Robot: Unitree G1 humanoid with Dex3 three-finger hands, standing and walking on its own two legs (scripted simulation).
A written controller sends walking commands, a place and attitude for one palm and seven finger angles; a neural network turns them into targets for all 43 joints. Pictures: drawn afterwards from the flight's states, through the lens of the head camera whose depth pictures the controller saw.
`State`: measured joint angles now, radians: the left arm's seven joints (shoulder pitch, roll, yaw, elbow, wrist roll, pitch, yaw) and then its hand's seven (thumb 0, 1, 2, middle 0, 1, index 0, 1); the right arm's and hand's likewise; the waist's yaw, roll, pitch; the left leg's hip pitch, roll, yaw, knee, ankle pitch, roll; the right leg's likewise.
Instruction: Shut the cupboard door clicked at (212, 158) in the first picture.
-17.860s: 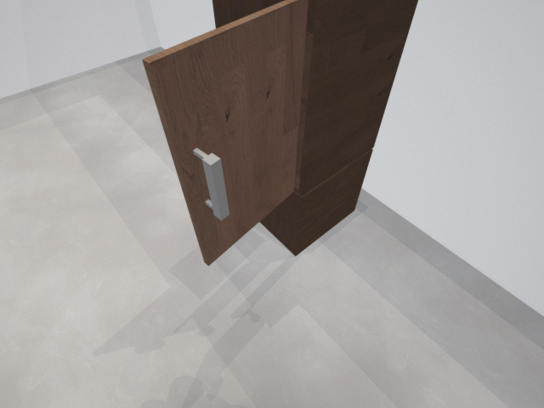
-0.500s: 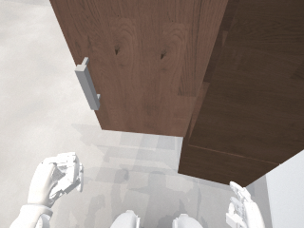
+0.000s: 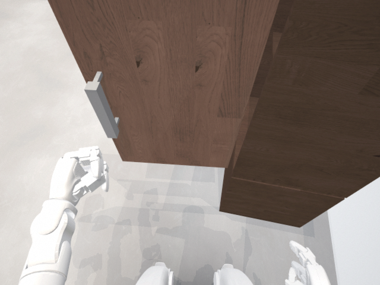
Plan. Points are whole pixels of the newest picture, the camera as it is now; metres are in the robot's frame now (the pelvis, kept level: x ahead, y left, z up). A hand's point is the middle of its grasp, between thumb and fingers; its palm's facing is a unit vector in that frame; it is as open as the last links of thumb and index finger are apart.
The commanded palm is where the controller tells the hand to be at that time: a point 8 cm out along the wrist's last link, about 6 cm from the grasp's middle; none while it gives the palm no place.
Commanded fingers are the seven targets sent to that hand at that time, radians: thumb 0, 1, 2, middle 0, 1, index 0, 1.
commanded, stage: bring the fist close to the handle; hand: left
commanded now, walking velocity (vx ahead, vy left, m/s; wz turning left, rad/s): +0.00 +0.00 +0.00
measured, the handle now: (106, 106) +0.50 +0.23 +0.05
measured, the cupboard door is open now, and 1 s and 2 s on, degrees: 98 98 81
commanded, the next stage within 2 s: push the door shut along its arc in 0.90 s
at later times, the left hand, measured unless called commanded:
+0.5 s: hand (111, 138) +0.41 +0.19 +0.05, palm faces -0.02 -1.00 -0.03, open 3.1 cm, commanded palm +0.39 +0.24 +0.05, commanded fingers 0.00 0.90 0.90 -1.30 -1.50 -1.30 -1.50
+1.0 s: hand (111, 135) +0.41 +0.19 +0.05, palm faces -0.02 -1.00 -0.03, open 3.1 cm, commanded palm +0.39 +0.25 +0.05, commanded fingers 0.00 0.90 0.90 -1.30 -1.50 -1.30 -1.50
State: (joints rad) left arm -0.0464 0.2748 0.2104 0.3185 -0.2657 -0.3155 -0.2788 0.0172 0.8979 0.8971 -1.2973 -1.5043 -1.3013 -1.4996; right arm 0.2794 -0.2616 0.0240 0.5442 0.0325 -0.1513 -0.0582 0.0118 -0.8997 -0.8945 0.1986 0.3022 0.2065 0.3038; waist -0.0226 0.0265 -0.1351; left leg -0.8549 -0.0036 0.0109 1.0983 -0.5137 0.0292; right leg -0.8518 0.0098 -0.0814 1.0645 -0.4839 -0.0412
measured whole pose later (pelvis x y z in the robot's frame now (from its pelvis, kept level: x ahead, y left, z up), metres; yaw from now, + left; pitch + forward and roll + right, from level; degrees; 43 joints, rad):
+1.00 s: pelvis +0.00 +0.00 +0.00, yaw -1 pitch +18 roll -1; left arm -0.51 0.36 0.33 0.86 -0.20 -0.44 -0.30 0.02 0.90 0.90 -1.30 -1.50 -1.30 -1.50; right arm 0.32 -0.26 0.01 0.62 0.03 -0.03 -0.04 0.01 -0.90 -0.89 0.20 0.30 0.21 0.30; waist -0.07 0.02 -0.13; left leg -0.90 0.01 0.03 1.08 -0.49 0.03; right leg -0.91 0.02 -0.06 1.04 -0.45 -0.04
